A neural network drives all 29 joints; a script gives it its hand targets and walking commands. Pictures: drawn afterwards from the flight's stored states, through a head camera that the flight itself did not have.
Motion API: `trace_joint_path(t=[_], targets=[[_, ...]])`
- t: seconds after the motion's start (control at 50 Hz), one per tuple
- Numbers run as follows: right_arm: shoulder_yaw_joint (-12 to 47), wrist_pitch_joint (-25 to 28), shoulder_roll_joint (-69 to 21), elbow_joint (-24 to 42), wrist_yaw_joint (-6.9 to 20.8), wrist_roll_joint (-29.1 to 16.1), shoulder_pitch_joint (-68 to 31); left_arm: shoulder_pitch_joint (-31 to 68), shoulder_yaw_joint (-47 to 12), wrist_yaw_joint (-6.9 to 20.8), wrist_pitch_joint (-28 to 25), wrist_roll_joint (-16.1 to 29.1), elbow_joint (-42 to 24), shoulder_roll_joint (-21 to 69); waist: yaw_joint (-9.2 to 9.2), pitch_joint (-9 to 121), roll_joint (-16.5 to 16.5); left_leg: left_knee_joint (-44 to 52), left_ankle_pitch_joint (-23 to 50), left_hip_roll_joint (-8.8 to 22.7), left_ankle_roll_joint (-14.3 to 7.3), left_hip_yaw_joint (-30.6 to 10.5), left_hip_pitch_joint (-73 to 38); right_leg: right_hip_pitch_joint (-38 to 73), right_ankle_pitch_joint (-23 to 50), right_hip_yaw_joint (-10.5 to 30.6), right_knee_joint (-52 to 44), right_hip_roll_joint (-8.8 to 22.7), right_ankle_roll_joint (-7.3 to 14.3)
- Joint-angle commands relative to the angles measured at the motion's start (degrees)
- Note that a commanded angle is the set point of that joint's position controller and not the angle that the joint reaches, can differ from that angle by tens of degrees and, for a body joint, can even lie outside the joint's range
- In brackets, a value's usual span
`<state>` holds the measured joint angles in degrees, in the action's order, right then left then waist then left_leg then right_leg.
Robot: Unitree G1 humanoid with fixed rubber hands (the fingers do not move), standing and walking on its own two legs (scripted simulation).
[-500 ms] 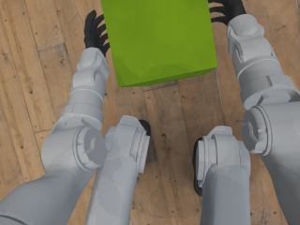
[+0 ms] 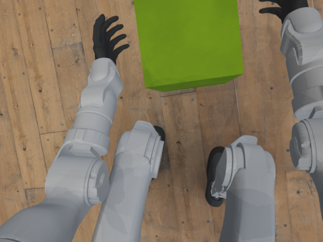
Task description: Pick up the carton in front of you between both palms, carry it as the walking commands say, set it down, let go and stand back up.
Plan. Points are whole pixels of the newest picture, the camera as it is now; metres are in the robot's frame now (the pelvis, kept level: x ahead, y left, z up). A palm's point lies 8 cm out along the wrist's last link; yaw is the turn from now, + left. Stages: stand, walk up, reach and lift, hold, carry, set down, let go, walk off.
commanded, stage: set down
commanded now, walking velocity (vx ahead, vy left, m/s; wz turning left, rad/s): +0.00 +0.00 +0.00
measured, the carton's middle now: (188, 48) +0.53 +0.02 -0.28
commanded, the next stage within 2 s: let go in 0.78 s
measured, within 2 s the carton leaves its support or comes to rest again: neither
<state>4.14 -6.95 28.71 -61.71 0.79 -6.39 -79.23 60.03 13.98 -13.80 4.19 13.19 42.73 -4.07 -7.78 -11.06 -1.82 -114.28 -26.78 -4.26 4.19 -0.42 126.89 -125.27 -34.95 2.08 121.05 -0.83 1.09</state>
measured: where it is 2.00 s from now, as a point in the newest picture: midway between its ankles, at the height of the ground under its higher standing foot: (182, 174)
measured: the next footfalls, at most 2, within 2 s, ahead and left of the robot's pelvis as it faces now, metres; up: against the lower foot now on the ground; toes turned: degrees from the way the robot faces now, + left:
none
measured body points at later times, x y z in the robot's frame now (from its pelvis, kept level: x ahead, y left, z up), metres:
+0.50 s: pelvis +0.02 +0.00 +0.13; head +0.34 -0.03 +0.45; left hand +0.47 +0.19 +0.01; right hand +0.58 -0.19 +0.01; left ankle +0.14 +0.13 -0.37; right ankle +0.09 -0.11 -0.37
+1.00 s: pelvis +0.06 -0.01 +0.25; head +0.32 -0.04 +0.62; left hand +0.45 +0.19 +0.15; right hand +0.54 -0.21 +0.14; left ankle +0.14 +0.13 -0.37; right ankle +0.09 -0.11 -0.37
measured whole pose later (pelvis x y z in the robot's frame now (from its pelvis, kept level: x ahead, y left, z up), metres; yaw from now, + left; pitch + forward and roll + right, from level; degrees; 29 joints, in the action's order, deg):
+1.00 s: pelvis +0.06 -0.01 +0.25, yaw -4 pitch +42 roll +1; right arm -12.6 -8.2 17.4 -49.9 3.5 8.1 -52.0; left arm 32.4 18.2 -3.9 6.7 -3.0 29.1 1.6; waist -8.1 7.9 0.9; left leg -59.3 -16.7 -0.8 2.5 -2.2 84.9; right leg -84.0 -21.4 2.8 63.3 -3.2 0.7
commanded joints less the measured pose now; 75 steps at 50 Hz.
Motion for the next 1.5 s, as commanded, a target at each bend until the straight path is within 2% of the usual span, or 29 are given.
trace_joint_path(t=[0.0,0.06,0.12,0.34,0.42,0.74,0.8,0.9,0.98,1.04,1.12,1.18,1.22,1.32,1.4,1.48], targets=[[-4.2,0.2,6.2,3.7,0.9,1.3,-13.7,6.4,2.8,-0.9,0.5,-4.1,-8.4,-5.0,-1.43,64.1,10.3,11.1,11.6,-0.3,0.7,7.3,-33.8,33.1,10.2,-1.1,-17.2,-0.7,0.7],[-5.3,0.7,5.5,2.4,2.0,1.7,-11.7,5.4,3.0,-0.5,0.8,-5.8,-9.8,-2.9,-1.66,62.0,8.5,13.8,13.3,-0.2,0.8,6.8,-36.1,30.1,10.9,-1.3,-19.8,-1.2,1.0],[-5.9,0.9,5.4,2.3,2.9,2.2,-10.9,4.3,2.6,-0.1,1.2,-6.2,-10.8,-1.3,-1.71,62.5,8.2,16.7,14.4,-0.3,0.9,6.2,-38.5,30.2,11.5,-1.7,-22.5,-1.5,1.1],[-8.6,-1.0,6.0,10.3,4.5,5.4,-9.6,-1.6,3.5,0.4,3.6,-6.9,-17.0,-0.3,-2.01,73.9,14.0,27.3,17.8,-0.9,0.9,6.6,-43.5,47.0,18.1,-2.4,-32.7,-2.6,0.1],[-9.3,-2.0,5.1,12.0,4.9,6.3,-7.7,-3.7,4.1,1.0,4.3,-7.6,-18.9,-0.1,-2.2,74.5,14.9,31.3,18.6,-0.8,0.9,7.1,-44.3,52.5,20.6,-2.2,-36.6,-2.8,-0.4],[-13.0,-2.1,0.9,10.2,6.2,10.4,-0.9,-9.7,7.1,4.5,4.2,-12.1,-18.3,2.0,-3.06,67.3,12.8,47.8,22.4,0.1,1.4,6.7,-53.0,66.4,27.4,-0.4,-54.0,-3.1,-0.8],[-14.5,-1.7,-0.2,9.6,6.2,11.9,1.6,-11.2,7.3,5.5,3.7,-13.4,-17.8,2.8,-2.2,66.6,12.2,50.5,23.4,0.2,1.4,6.6,-55.3,69.0,29.4,-0.2,-57.2,-3.0,-0.9],[-16.9,-0.8,-4.6,13.5,4.2,14.5,12.9,-20.7,6.5,8.4,2.3,-15.8,-18.6,1.9,-1.3,71.0,12.1,54.9,28.0,-0.2,0.6,6.7,-61.2,78.9,38.5,0.2,-61.6,-3.0,-1.6],[-18.0,0.2,-9.7,20.9,0.4,14.9,25.0,-30.2,3.8,11.9,0.5,-17.2,-20.4,-1.7,-0.31,70.9,11.6,58.7,28.9,-0.4,-0.8,6.3,-66.6,86.8,43.8,1.0,-65.5,-2.9,-2.2],[-17.8,1.2,-12.4,26.6,-2.5,14.1,32.2,-35.1,0.8,14.7,-0.3,-16.9,-21.2,-4.5,0.35,65.1,9.6,61.8,26.8,0.2,-1.9,5.3,-73.3,87.3,39.8,1.2,-69.8,-2.7,-2.4],[-16.3,2.6,-13.9,32.0,-4.3,12.6,41.0,-42.2,-3.4,17.7,-1.1,-15.1,-21.5,-7.5,0.56,54.8,6.6,66.3,23.2,1.3,-2.6,3.8,-84.6,84.7,27.9,0.1,-76.2,-2.7,-2.3],[-15.3,3.6,-14.1,33.5,-4.3,11.5,47.9,-48.5,-6.3,18.9,-1.6,-13.8,-21.1,-8.9,1.06,47.3,5.3,69.8,20.9,2.1,-2.7,2.6,-91.0,85.3,22.1,-0.5,-79.7,-2.6,-1.9],[-14.4,4.5,-14.0,33.5,-3.9,10.7,52.5,-52.9,-7.9,19.2,-2.1,-12.9,-21.2,-9.6,1.09,43.4,4.4,71.8,21.4,2.4,-2.8,1.6,-95.0,86.5,21.1,-0.9,-81.3,-2.5,-1.6],[-13.0,6.4,-13.7,33.1,-2.7,9.5,64.2,-63.1,-10.8,18.4,-3.3,-11.2,-23.3,-10.5,1.44,37.0,2.4,76.3,29.8,2.8,-2.3,-0.1,-106.0,91.5,25.4,-1.4,-85.0,-2.6,-1.1],[-12.7,7.6,-13.0,33.4,-2.0,9.2,72.3,-67.7,-12.0,17.7,-3.9,-10.5,-25.4,-11.2,3.05,32.4,1.2,79.5,37.4,3.0,-1.9,-1.5,-114.3,95.0,29.0,-1.7,-88.5,-2.8,-1.1],[-12.3,8.1,-12.8,34.4,-1.4,9.1,78.8,-70.2,-12.1,17.6,-4.0,-10.5,-26.1,-12.3,4.64,28.1,1.4,83.0,40.9,2.8,-1.7,-1.9,-119.3,101.3,32.9,-1.6,-92.3,-2.6,-1.4]])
